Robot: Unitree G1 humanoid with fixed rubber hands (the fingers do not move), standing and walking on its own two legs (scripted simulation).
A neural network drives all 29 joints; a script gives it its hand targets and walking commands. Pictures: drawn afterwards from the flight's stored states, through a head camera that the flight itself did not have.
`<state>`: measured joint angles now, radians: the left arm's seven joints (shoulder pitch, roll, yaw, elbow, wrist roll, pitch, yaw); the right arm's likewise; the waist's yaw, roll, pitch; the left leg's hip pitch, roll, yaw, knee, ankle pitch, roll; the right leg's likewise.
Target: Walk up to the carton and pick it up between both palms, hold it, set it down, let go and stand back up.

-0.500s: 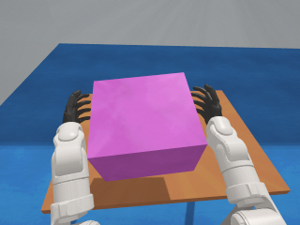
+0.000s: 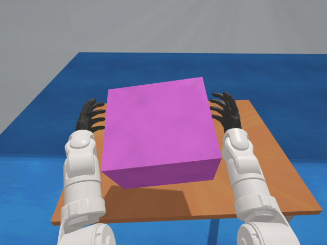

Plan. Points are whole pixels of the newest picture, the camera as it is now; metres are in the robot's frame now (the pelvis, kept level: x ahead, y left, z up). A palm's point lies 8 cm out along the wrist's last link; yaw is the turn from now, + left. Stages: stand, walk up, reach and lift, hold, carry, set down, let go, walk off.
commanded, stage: set down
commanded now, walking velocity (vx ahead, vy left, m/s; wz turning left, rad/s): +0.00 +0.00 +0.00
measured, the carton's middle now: (161, 135) +0.40 +0.00 +0.09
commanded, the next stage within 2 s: none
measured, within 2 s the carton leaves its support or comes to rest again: neither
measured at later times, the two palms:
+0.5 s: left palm (91, 137) +0.38 +0.19 +0.12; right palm (224, 133) +0.35 -0.16 +0.13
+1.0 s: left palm (99, 138) +0.41 +0.18 +0.08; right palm (224, 137) +0.36 -0.17 +0.10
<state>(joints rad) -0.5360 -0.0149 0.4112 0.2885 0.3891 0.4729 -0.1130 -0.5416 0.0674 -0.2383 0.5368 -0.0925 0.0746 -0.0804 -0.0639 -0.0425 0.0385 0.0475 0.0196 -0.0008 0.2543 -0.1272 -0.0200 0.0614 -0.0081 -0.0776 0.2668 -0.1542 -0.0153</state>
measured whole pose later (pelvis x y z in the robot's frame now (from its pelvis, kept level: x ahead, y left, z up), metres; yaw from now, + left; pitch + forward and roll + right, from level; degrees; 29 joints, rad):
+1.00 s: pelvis +0.02 +0.01 +0.00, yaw -1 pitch -5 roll +0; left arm -0.59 0.04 0.39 0.68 0.31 0.16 -0.05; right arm -0.50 0.10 -0.33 0.73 -0.16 -0.17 -0.13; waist -0.04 -0.08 0.06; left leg 0.00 0.03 0.04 0.25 -0.15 -0.01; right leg 0.03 0.00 -0.07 0.21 -0.14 0.00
